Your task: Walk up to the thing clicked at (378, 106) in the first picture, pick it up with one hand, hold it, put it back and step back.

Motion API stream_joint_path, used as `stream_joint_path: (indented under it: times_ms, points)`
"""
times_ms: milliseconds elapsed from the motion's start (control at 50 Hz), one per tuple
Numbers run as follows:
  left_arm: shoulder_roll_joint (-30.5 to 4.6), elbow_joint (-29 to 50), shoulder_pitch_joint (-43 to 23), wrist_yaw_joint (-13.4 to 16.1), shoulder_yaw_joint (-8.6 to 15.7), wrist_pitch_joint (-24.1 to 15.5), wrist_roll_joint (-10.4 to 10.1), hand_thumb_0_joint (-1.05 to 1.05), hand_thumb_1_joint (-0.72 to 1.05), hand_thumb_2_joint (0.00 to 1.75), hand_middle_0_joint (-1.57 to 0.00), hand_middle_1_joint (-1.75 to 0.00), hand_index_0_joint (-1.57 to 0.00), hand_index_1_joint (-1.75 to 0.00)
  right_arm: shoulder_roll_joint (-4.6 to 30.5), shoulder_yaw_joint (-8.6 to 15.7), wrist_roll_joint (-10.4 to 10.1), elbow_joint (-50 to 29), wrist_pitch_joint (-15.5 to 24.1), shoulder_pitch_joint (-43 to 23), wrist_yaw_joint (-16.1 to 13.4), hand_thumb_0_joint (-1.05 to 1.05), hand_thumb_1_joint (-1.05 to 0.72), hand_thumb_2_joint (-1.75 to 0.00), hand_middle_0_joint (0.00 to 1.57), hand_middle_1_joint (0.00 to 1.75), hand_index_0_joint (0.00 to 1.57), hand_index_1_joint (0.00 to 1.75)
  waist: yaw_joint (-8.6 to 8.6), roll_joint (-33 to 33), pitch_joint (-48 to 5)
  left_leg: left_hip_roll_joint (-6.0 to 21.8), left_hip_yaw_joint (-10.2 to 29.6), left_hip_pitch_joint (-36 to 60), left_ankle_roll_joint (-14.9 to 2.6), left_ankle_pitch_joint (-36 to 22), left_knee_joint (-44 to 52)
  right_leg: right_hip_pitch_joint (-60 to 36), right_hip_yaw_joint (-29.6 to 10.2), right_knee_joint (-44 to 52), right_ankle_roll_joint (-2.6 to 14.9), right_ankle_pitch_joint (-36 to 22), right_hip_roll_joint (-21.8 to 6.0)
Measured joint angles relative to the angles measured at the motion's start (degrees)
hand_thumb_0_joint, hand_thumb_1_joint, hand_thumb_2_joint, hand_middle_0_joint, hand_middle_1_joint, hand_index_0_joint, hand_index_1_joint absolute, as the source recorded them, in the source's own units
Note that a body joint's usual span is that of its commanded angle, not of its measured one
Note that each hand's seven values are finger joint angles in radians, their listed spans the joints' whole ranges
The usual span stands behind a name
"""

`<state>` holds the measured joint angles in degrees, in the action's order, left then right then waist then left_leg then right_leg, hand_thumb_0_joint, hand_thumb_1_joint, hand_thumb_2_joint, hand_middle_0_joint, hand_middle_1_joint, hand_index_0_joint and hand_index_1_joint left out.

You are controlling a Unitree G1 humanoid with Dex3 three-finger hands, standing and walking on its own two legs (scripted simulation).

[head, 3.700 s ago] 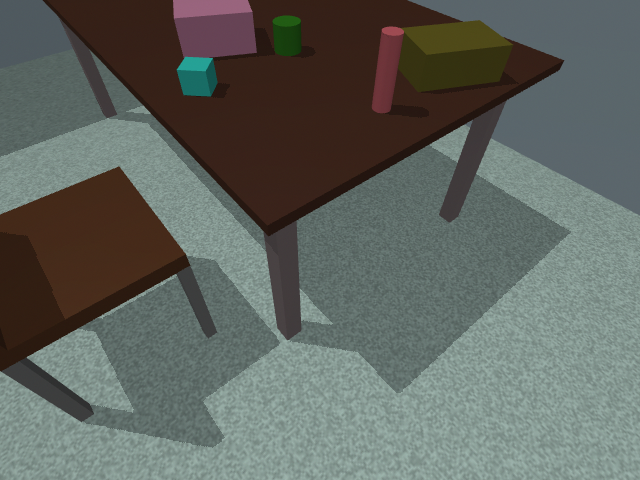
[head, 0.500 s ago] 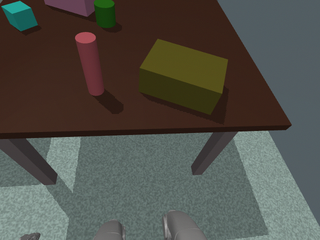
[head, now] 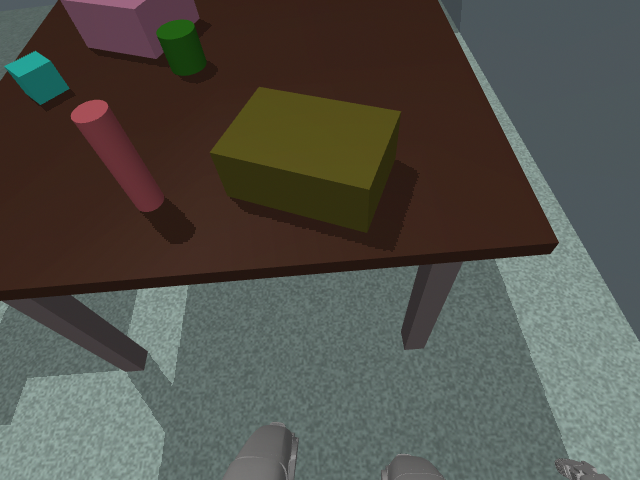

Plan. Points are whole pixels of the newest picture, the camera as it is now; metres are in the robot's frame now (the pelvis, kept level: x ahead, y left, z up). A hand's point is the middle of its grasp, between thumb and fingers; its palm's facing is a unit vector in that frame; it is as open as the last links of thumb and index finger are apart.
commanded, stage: walk up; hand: left
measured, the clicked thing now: (123, 161) +0.53 +0.32 +0.07
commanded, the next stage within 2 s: stand in 1.60 s
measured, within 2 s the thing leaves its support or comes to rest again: neither
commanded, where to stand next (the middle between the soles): +0.07 +0.09 m, yaw +1 degrees
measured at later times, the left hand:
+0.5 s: hand out of the picture +0.06 +0.34 -0.15, palm faces +0.01 -0.91 -0.41, open 7.4 cm
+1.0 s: hand out of the picture +0.09 +0.34 -0.13, palm faces -0.02 -0.92 -0.38, open 7.4 cm
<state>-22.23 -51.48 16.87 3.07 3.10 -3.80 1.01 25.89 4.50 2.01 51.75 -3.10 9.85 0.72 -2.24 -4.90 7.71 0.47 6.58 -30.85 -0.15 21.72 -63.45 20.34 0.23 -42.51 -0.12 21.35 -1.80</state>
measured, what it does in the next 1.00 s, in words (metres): steps on the spot: left foot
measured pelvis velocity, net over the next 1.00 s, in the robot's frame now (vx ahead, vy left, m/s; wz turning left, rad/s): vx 0.00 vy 0.08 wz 0.01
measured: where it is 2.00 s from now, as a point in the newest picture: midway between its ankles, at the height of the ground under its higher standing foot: outside the picture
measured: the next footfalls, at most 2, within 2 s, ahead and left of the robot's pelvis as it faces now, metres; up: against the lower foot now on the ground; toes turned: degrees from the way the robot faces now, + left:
left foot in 0.16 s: +0.05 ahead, +0.19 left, +0.00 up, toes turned +2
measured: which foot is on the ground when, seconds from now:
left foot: up 0.00-0.14, down 0.16-1.00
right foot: down 0.00-1.00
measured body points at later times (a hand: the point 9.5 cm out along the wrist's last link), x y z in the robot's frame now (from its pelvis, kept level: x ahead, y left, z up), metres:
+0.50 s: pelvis -0.01 +0.07 -0.01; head +0.02 +0.07 +0.44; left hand +0.06 +0.39 -0.12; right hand +0.12 -0.24 -0.13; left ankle +0.01 +0.19 -0.72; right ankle +0.02 -0.08 -0.72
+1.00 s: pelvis +0.00 +0.08 +0.02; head +0.02 +0.08 +0.47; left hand +0.09 +0.39 -0.10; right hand +0.12 -0.22 -0.10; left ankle +0.01 +0.19 -0.72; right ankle +0.02 -0.07 -0.72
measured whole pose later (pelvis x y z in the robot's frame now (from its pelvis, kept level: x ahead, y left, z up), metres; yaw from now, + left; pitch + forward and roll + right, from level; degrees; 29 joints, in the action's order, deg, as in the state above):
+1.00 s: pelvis +0.00 +0.08 +0.02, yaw +1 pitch -3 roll +0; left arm -21.8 -64.1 4.4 0.5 -0.8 -1.6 0.3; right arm 20.7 1.8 0.3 63.6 -1.0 1.6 1.3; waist -0.5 -0.3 4.5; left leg 0.0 -1.5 -9.8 -0.7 14.1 -26.6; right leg 10.7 -2.3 -25.3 -2.8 11.9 -2.4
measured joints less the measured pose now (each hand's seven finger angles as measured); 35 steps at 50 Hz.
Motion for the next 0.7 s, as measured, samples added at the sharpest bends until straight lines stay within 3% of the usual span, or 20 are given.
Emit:
stream_joint_path:
  times_ms: [120, 160, 200, 280, 320, 380, 460, 500, 580, 620, 700]
  points:
    - [-2.6, 1.7, 0.7, 0.3, 0.4, 0.3, 0.1, 0.01, 0.90, 0.90, -0.21, -0.31, -0.21, -0.30, -1.1, 0.0, -0.3, -1.1, -0.2, -2.6, 0.6, 0.01, -0.91, -0.90, 0.21, 0.30, 0.21, 0.30, -0.42, 1.2, 1.2, 1.3, -2.9, 4.7, -0.32, 3.3, 11.1, 1.3, 0.2, -2.3, -1.06, 1.2, -2.3]
    - [-3.4, 2.0, 0.4, 0.1, 0.1, 0.8, -0.2, 0.01, 0.90, 0.90, -0.21, -0.31, -0.21, -0.30, -1.4, 0.1, -0.5, -1.5, 0.4, -3.2, 0.8, 0.01, -0.91, -0.90, 0.21, 0.30, 0.21, 0.30, -0.37, 2.0, 1.2, 1.1, -4.7, 7.8, -0.98, 0.7, 17.6, 2.3, 0.0, -4.4, -1.73, 2.3, -3.3]
    - [-4.3, 1.6, -0.8, 0.1, 0.0, 1.6, -0.4, 0.01, 0.90, 0.90, -0.21, -0.31, -0.21, -0.30, -2.5, 0.2, -0.3, -1.4, 1.3, -4.2, 0.8, 0.01, -0.91, -0.90, 0.21, 0.30, 0.21, 0.30, -0.58, 5.1, 2.2, -1.2, -6.5, 9.4, 0.68, -0.1, 19.5, 3.5, -1.8, -7.8, -1.45, 3.4, -5.7]
    - [-3.2, -0.6, -2.9, 0.2, -1.0, 2.8, -0.7, 0.01, 0.91, 0.90, -0.21, -0.30, -0.20, -0.30, -3.5, -0.8, -0.6, -2.0, 1.7, -4.0, 1.2, 0.01, -0.91, -0.90, 0.21, 0.30, 0.21, 0.30, 0.23, 4.6, 1.1, -0.4, -6.0, 9.1, -0.15, 0.7, 17.9, 4.8, -1.8, -12.8, 0.68, 11.7, -2.2]
    - [-2.9, -1.1, -3.4, -0.1, -1.1, 2.2, -0.9, 0.01, 0.91, 0.90, -0.21, -0.30, -0.20, -0.30, -4.0, -1.4, -0.7, -2.0, 1.6, -3.7, 1.0, 0.00, -0.91, -0.90, 0.21, 0.30, 0.21, 0.30, 0.71, 4.7, 0.4, -0.1, -5.9, 9.3, 0.01, 0.6, 17.9, 3.8, -0.3, -10.2, 0.92, 9.7, -1.3]
    - [-1.6, -1.8, -4.3, -0.6, -1.2, 1.0, -0.5, 0.01, 0.91, 0.90, -0.21, -0.30, -0.20, -0.30, -3.8, -2.0, -1.3, -0.8, 1.1, -3.6, 0.7, 0.00, -0.91, -0.90, 0.21, 0.30, 0.21, 0.30, 0.98, 3.4, 0.0, 0.8, -5.1, 9.2, 0.59, 1.5, 16.2, 0.3, 1.4, -2.2, 0.42, 0.1, 0.5]
    - [-0.3, -2.4, -5.1, -1.5, -2.2, 0.7, 0.4, 0.01, 0.91, 0.90, -0.21, -0.30, -0.20, -0.30, -3.9, -2.1, -1.7, 1.8, 0.5, -3.4, 0.3, 0.01, -0.91, -0.90, 0.21, 0.30, 0.21, 0.30, 1.01, 3.6, -1.7, -0.2, -5.0, 9.7, -0.91, 5.1, 15.7, 0.0, 1.1, -1.9, -0.47, 0.3, -0.5]
    - [0.1, -3.1, -5.9, -1.8, -2.6, 1.1, 0.4, 0.01, 0.90, 0.90, -0.21, -0.31, -0.21, -0.30, -3.7, -1.8, -1.7, 3.0, 1.3, -3.2, 0.3, 0.01, -0.91, -0.90, 0.21, 0.30, 0.21, 0.30, 1.38, 4.1, -2.1, -0.6, -6.1, 11.3, -0.81, 0.2, 19.1, -0.2, 0.5, -1.8, -1.40, 0.3, -1.6]
    - [0.1, -4.8, -7.5, -2.2, -2.7, 2.1, -0.1, 0.01, 0.90, 0.90, -0.21, -0.31, -0.21, -0.30, -4.2, -2.2, -1.2, 5.1, 2.4, -2.6, 0.6, 0.01, -0.91, -0.90, 0.21, 0.30, 0.21, 0.30, 1.65, 4.4, -2.7, -0.4, -6.8, 12.3, -0.93, -0.2, 21.2, -1.0, -1.3, 0.2, 0.09, 2.4, -0.4]
    - [-0.4, -5.6, -8.2, -2.3, -2.6, 1.8, -0.4, 0.01, 0.90, 0.90, -0.21, -0.31, -0.21, -0.30, -4.6, -2.7, -1.2, 6.3, 2.3, -2.6, 0.6, 0.01, -0.91, -0.90, 0.21, 0.30, 0.21, 0.30, 1.76, 4.5, -2.5, 0.0, -6.7, 13.0, -0.82, -0.6, 22.3, -2.5, -1.3, 3.5, 0.06, -2.2, 0.1]
    - [-1.0, -7.3, -9.2, -2.3, -2.6, 1.4, -0.7, 0.01, 0.91, 0.90, -0.21, -0.30, -0.20, -0.30, -5.3, -3.2, -1.4, 8.3, 2.1, -3.1, 0.6, 0.01, -0.91, -0.90, 0.21, 0.30, 0.21, 0.30, 1.80, 4.8, -2.3, 0.4, -6.8, 14.7, -0.57, -2.1, 25.4, -4.7, -1.3, 7.9, -2.24, -4.7, 0.3]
